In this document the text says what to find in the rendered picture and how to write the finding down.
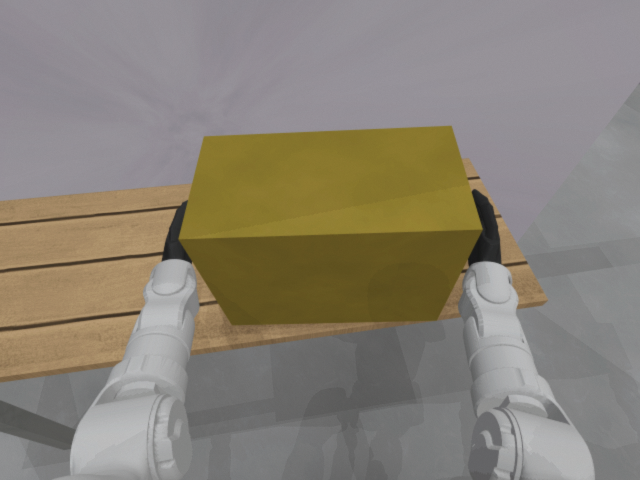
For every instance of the robot right hand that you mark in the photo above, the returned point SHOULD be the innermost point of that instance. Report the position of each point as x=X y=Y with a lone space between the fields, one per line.
x=487 y=247

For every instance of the robot left upper arm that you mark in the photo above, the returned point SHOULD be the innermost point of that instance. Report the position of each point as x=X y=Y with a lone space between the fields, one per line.
x=145 y=438

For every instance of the robot right forearm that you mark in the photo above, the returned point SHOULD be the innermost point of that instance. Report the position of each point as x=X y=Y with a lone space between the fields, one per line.
x=499 y=358

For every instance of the carton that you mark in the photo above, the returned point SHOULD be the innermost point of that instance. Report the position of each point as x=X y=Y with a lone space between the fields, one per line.
x=372 y=225

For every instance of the robot right upper arm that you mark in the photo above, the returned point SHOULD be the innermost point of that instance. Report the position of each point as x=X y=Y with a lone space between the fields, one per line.
x=508 y=444

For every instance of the robot left hand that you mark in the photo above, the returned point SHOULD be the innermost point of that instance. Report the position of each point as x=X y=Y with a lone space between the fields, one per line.
x=173 y=249

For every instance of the robot left forearm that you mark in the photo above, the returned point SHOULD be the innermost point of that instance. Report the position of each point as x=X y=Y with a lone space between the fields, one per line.
x=159 y=347

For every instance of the table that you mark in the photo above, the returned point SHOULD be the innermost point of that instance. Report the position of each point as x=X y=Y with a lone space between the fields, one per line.
x=72 y=273

